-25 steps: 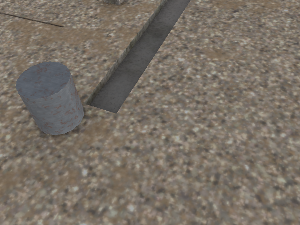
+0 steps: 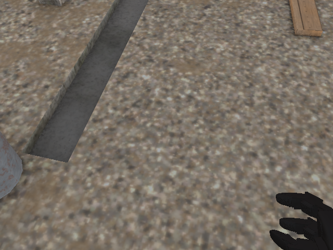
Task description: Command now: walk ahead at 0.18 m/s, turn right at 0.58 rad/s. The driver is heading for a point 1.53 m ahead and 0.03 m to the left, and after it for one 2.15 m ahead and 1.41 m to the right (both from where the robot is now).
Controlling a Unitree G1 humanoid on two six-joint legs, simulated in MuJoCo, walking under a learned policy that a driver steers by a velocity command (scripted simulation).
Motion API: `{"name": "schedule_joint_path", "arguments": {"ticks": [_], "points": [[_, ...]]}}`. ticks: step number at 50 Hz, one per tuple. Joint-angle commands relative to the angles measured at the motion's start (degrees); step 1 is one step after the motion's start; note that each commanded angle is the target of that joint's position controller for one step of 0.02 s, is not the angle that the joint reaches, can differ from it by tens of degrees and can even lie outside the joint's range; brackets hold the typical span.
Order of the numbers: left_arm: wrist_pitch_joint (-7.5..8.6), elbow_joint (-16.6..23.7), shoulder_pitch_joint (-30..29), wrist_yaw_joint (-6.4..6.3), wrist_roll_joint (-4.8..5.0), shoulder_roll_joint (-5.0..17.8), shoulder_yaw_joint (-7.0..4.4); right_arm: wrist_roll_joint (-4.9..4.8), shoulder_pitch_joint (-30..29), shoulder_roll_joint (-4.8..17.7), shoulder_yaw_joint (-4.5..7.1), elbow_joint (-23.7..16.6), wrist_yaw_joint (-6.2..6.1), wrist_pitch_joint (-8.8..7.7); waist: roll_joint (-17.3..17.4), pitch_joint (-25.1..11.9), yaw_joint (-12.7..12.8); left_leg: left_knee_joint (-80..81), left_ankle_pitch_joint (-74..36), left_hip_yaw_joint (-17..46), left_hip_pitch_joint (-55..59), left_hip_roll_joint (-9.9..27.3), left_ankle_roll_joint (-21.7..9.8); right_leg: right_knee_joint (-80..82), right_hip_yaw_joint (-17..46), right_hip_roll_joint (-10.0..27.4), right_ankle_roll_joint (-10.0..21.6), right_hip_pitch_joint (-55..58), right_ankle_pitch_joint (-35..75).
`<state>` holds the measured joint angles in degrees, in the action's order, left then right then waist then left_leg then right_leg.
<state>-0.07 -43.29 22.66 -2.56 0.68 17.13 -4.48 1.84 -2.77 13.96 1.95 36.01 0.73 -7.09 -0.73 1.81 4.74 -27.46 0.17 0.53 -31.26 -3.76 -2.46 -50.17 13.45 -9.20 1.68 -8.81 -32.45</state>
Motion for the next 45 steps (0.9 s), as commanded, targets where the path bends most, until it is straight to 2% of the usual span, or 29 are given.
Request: {"name": "schedule_joint_path", "arguments": {"ticks": [1, 2, 3, 4, 5, 6, 7, 8, 10, 13, 15, 16, 17, 18, 19, 20, 21, 22, 23, 25, 27, 31, 37, 39, 41, 42, 43, 44, 45], "points": [[0.38, 5.6, 6.1, 1.41, 0.85, 9.8, -1.16, -1.04, 15.3, 7.8, 2.82, -1.8, -1.37, 1.92, 10.0, -28.4, -7.3, 0.1, -22.4, 31.4, 50.2, 29.0, -17.3, -34.6, 0.3, 5.4, -5.9, -27.8, -4.6], [-0.6, 7.2, -0.2, 1.2, 1.03, 10.6, -1.47, -1.13, 11.5, 4.9, 1.89, -2.4, -1.86, 3.02, 5.5, -19.6, -7.4, 2.4, -15.2, 23.2, 41.3, 24.5, -14.1, -32.4, -4.2, 7.3, -6.8, -29.9, 0.2], [-1.61, 7.7, -2.4, 0.9, 1.01, 9.5, -1.52, -0.96, 9.0, 4.0, 1.27, -2.2, -2.03, 3.86, 3.5, -13.3, -6.0, 5.1, -10.9, 18.8, 32.3, 21.2, -12.7, -30.6, -6.0, 8.7, -7.3, -29.6, 2.3], [-2.51, 8.2, -2.1, 0.78, 0.88, 8.2, -1.42, -0.58, 7.0, 4.7, 1.36, -1.7, -2.05, 4.24, 4.7, -9.1, -3.9, 7.4, -6.8, 15.6, 23.9, 19.4, -11.8, -26.9, -6.5, 10.4, -7.2, -26.7, 3.2], [-3.13, 8.3, -1.0, 0.79, 0.85, 5.8, -0.82, -0.28, 5.9, 6.1, 1.91, -1.1, -1.9, 4.39, 6.4, -6.0, -2.7, 10.1, -5.1, 11.6, 16.3, 17.5, -11.1, -22.5, -8.5, 10.8, -6.9, -22.5, 3.7], [-3.24, 8.4, -0.3, 0.63, 0.64, 3.8, -0.26, -0.17, 5.2, 6.9, 2.33, -0.6, -1.73, 4.24, 7.4, -5.0, -2.1, 11.5, -6.9, 8.8, 12.6, 16.9, -11.3, -18.4, -10.0, 10.8, -6.8, -20.1, 3.7], [-3.07, 8.5, -0.5, 0.5, 0.29, 2.9, 0.11, -0.14, 5.0, 8.0, 2.79, -0.2, -1.59, 4.04, 7.6, -5.6, -2.0, 11.8, -11.2, 6.9, 11.8, 17.4, -11.9, -14.7, -11.0, 11.2, -6.6, -18.7, 4.3], [-2.83, 8.9, -1.5, 0.51, -0.1, 2.7, 0.35, -0.31, 5.1, 9.0, 3.19, 0.2, -1.57, 3.9, 7.4, -7.0, -2.3, 11.7, -14.4, 6.0, 12.7, 18.5, -12.6, -11.3, -11.3, 12.2, -6.3, -17.9, 6.3], [-2.6, 9.3, -3.3, 0.99, -0.31, 3.5, 0.51, -0.98, 4.6, 10.2, 3.71, 0.8, -1.8, 4.3, 6.8, -10.1, -2.7, 11.7, -13.3, 4.2, 14.0, 20.0, -12.7, -4.9, -11.4, 13.6, -5.2, -14.7, 12.3], [-2.93, 10.2, -6.0, 1.76, -0.33, 4.8, 0.33, -1.89, 5.1, 11.1, 3.82, 2.0, -1.86, 5.43, 7.5, -10.4, -3.4, 11.8, -2.0, 3.0, 13.4, 20.1, -11.4, 2.0, -12.2, 12.8, -3.5, -10.4, 15.5], [-3.09, 10.3, -6.1, 2.11, -0.8, 5.1, 0.04, -2.66, 5.0, 11.3, 3.75, 2.8, -1.6, 6.02, 7.3, -9.3, -2.7, 10.0, 5.8, 2.1, 12.7, 19.5, -9.6, 9.2, -13.8, 11.3, -1.6, -6.6, 17.9], [-3.03, 9.7, -5.0, 2.27, -1.18, 5.0, -0.16, -3.01, 5.2, 10.6, 3.44, 3.3, -1.47, 6.28, 6.7, -8.9, -2.0, 7.8, 9.6, 1.2, 11.4, 18.5, -7.9, 14.2, -15.1, 9.8, -0.4, -2.9, 19.8], [-2.93, 9.4, -4.2, 2.24, -1.59, 5.4, -0.46, -2.99, 6.7, 8.7, 2.79, 4.3, -1.34, 6.53, 5.5, -8.1, -1.9, 4.4, 14.5, -0.1, 9.3, 16.6, -5.0, 18.3, -14.7, 9.1, 1.0, 0.6, 20.0], [-2.75, 10.3, -4.2, 1.84, -1.98, 8.2, -0.94, -1.99, 9.6, 5.2, 1.65, 5.2, -0.98, 6.69, -3.8, -6.6, -3.1, -5.8, 21.7, -5.2, 4.9, 11.9, 0.4, 27.5, -3.6, 16.6, 3.8, 3.2, 24.4], [-2.76, 13.3, -8.8, 1.18, -2.3, 12.1, -0.95, -0.21, 10.7, 3.6, 0.88, 3.5, -0.69, 6.7, -17.5, -4.8, -5.9, -17.6, 34.4, -7.9, -3.7, 4.6, 5.4, 32.7, 12.5, 29.0, 11.6, 1.9, 29.4], [-1.91, 12.5, -6.2, 1.32, -3.17, 12.2, -1.34, -0.94, 6.9, 8.9, 2.52, 2.9, -1.35, 6.83, -13.1, -5.8, -1.2, -27.3, 34.5, -1.1, -3.8, 5.6, 5.1, 36.1, 15.3, 30.1, 15.9, -3.5, 17.4], [-0.9, 11.2, -5.8, 1.6, -2.73, 11.6, -1.28, -2.26, 7.4, 10.6, 3.33, 3.3, -1.35, 6.9, -10.4, -4.7, -1.9, -31.0, 30.2, 0.2, -6.1, 6.3, 4.3, 37.7, 13.8, 27.3, 14.2, -2.8, 4.1], [-0.11, 10.3, -6.9, 1.76, -1.7, 10.3, -1.0, -2.36, 9.1, 10.2, 3.67, 4.5, -1.32, 6.96, -9.3, -3.9, -2.9, -32.0, 26.1, 0.4, -8.1, 6.8, 4.1, 38.1, 12.1, 25.0, 11.5, -1.4, -2.6], [0.42, 9.9, -7.7, 1.67, -1.24, 8.9, -0.48, -2.07, 9.8, 10.4, 3.91, 5.5, -1.36, 6.96, -9.6, -3.2, -3.1, -32.3, 22.8, 0.6, -9.4, 7.2, 4.2, 38.7, 10.7, 23.9, 9.9, -0.3, -3.3], [1.17, 9.1, -7.4, 1.28, -1.37, 7.3, 0.11, -2.17, 10.2, 9.5, 3.96, 6.3, -0.94, 6.14, -8.2, -2.2, -3.7, -32.0, 16.7, 0.5, -9.4, 7.3, 4.0, 40.0, 8.0, 22.3, 9.1, 0.5, 0.9], [2.05, 8.4, -6.1, 1.07, -1.41, 6.6, 0.09, -2.33, 9.3, 8.5, 3.74, 6.7, -0.57, 4.95, -6.7, -2.4, -3.3, -27.8, 12.3, 0.8, -9.9, 7.5, 3.6, 40.6, 5.9, 21.9, 9.2, 3.5, 6.4], [2.91, 6.8, -4.5, 1.11, -0.69, 7.8, -0.74, -2.36, 6.3, 6.3, 2.61, 6.3, 0.07, 3.66, -6.4, -2.3, -1.9, -14.8, 9.6, 0.3, -5.5, 7.2, 3.8, 41.4, 2.5, 21.9, 9.8, 4.4, 11.8], [2.87, 4.2, -2.4, 2.13, 0.25, 9.4, -1.57, -3.12, 4.6, 6.9, 1.74, 5.5, 1.11, 2.58, -6.0, -0.4, -0.8, -5.7, 12.3, -0.9, 1.7, 6.6, 2.2, 40.0, 2.2, 23.2, 11.0, 0.7, 10.0], [2.69, 3.7, -3.0, 2.44, 0.54, 9.2, -1.49, -3.22, 6.2, 7.2, 1.62, 5.9, 1.44, 1.94, -5.4, -0.6, -2.3, -2.1, 11.1, -1.8, 6.7, 6.0, 0.7, 37.8, 1.7, 23.0, 10.3, -1.0, 10.6], [2.48, 3.4, -3.5, 2.6, 0.31, 7.3, -0.79, -3.02, 13.0, 8.1, 2.11, 8.6, 1.24, 1.7, -4.3, -2.8, -5.8, 0.8, 10.6, -2.8, 18.0, 4.7, -0.4, 32.0, -0.5, 20.2, 8.3, -5.4, 12.9], [2.64, 3.7, -4.5, 2.57, -0.22, 4.9, 0.08, -3.05, 19.4, 10.2, 2.88, 10.2, 0.7, 1.59, -1.9, -5.3, -8.6, 1.6, 11.9, 1.7, 27.3, 8.0, -2.1, 23.7, -3.9, 17.2, 5.9, -10.8, 15.4], [3.55, 6.1, -4.7, 2.63, -1.05, 0.8, 1.36, -2.43, 25.3, 16.7, 4.38, 10.9, 0.17, 1.66, 11.6, -9.2, -9.6, 6.2, 16.0, 19.4, 40.0, 20.1, -7.9, 3.3, -12.3, 9.5, 1.3, -24.3, 11.1], [4.67, 7.8, -6.1, 2.18, -0.34, 3.4, 0.74, -2.43, 28.9, 17.9, 4.92, 11.5, 0.62, 1.77, 17.3, -10.1, -11.4, 13.5, 29.2, 37.0, 44.0, 26.3, -14.6, -10.0, -11.2, 6.6, -0.7, -36.9, 0.1], [5.3, 7.5, -6.9, 2.25, 0.74, 7.4, -0.33, -2.56, 25.9, 14.0, 3.63, 10.7, 0.73, 1.53, 11.2, -5.8, -10.6, 14.6, 35.0, 35.4, 41.4, 25.8, -14.0, -16.3, -7.9, 10.3, 0.0, -41.5, 2.9]]}}
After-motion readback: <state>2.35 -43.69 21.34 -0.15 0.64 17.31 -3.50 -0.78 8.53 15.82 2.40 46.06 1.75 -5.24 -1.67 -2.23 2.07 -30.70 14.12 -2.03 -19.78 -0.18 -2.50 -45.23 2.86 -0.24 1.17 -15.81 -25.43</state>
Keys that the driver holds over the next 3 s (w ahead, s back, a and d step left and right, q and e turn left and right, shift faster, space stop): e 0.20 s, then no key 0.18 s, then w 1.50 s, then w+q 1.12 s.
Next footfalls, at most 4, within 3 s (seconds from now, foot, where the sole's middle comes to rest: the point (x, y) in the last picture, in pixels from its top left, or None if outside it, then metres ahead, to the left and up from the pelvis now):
0.36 right None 0.13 -0.16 -0.75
0.84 left None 0.29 0.06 -0.75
1.32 right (247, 214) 0.59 -0.23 -0.75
1.86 left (204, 141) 0.92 -0.06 -0.75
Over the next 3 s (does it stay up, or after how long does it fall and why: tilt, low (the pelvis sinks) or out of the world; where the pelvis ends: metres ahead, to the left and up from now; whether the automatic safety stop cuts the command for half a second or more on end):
stays up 1.32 -0.09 0.02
